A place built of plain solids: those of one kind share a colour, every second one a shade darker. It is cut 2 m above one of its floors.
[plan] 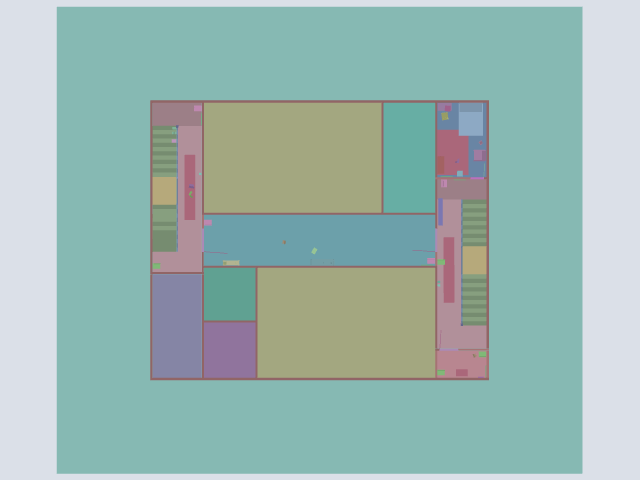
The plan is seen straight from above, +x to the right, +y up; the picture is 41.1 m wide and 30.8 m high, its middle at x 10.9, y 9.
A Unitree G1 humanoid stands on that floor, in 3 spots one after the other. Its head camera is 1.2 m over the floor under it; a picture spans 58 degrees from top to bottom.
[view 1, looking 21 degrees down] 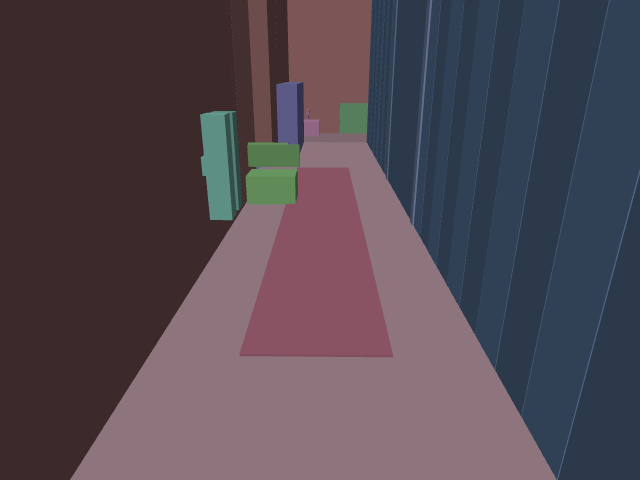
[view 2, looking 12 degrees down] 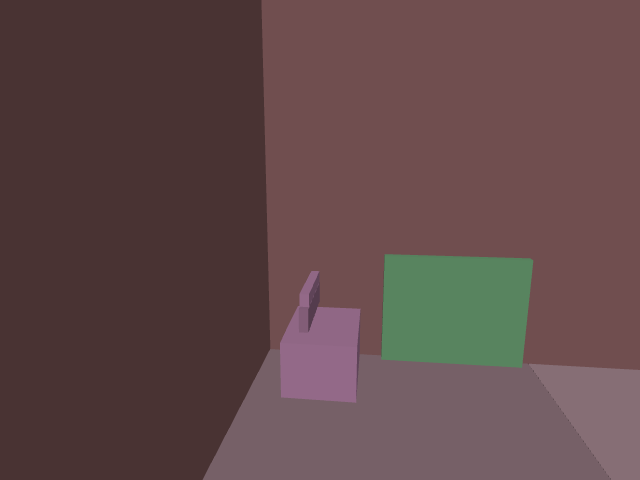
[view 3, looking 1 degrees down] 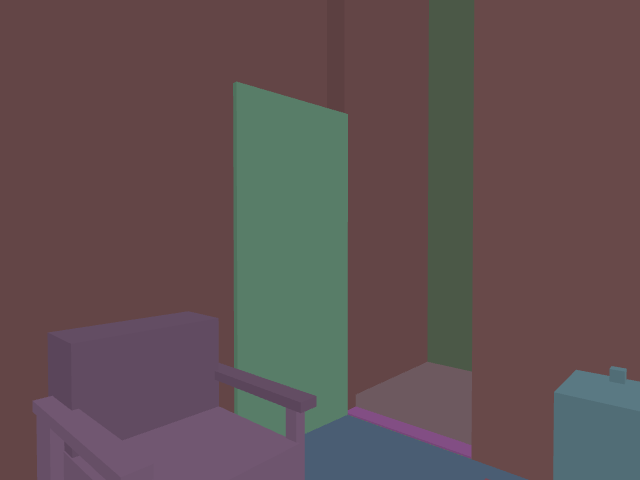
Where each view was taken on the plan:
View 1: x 19.23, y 3.33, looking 91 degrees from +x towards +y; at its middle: rug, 3.32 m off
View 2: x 0.93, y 17.21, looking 7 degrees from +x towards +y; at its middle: wall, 2.46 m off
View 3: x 19.62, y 15.28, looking -48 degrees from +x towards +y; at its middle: leaf_sergeants_door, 2.67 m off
